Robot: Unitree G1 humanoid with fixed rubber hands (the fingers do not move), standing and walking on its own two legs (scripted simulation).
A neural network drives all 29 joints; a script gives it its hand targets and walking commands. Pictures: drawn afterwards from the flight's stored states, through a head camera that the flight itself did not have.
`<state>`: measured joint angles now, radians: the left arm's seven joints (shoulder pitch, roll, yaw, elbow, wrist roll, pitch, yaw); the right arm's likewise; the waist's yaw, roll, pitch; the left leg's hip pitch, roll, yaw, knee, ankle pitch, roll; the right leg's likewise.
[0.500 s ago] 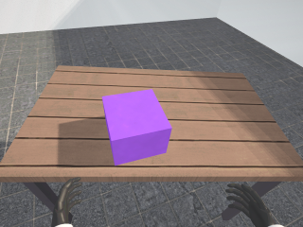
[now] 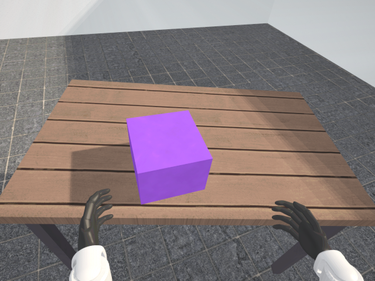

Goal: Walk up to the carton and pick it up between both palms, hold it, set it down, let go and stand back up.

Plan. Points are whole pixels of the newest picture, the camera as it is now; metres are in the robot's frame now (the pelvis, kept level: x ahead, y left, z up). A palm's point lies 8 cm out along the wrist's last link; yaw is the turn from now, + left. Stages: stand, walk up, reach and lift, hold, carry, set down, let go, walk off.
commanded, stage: reach and lift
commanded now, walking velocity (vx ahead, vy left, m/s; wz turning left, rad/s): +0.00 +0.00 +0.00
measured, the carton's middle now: (166, 154) +0.46 +0.07 -0.03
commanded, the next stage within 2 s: none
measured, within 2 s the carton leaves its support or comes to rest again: neither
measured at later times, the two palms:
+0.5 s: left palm (84, 203) +0.25 +0.21 +0.07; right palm (296, 197) +0.30 -0.22 +0.06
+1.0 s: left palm (79, 173) +0.29 +0.23 +0.10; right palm (276, 156) +0.38 -0.18 +0.10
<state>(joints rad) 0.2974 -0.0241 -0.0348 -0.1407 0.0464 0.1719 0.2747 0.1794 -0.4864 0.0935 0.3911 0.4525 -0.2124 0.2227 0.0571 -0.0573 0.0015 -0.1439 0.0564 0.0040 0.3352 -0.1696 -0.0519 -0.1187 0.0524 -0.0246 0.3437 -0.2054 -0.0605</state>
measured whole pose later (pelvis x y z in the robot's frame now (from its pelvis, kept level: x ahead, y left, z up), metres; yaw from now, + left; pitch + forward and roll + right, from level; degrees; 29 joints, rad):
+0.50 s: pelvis +0.00 +0.01 +0.00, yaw -2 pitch +0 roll +0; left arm 0.03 -0.02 0.08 -0.09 0.00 0.36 0.25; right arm -0.13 -0.49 0.11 0.43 0.45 -0.02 0.16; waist 0.09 -0.03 -0.01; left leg -0.14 0.05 0.03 0.28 -0.14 -0.04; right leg -0.13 0.05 0.01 0.30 -0.17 -0.05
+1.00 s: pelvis -0.01 +0.01 +0.00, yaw -1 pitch +2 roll +0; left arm -0.28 0.02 0.17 0.08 -0.03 0.51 0.21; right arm -0.50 -0.46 0.11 0.64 0.40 0.12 0.12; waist 0.12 0.00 -0.04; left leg -0.21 0.05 0.00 0.30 -0.14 -0.04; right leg -0.18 0.05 0.00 0.30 -0.16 -0.05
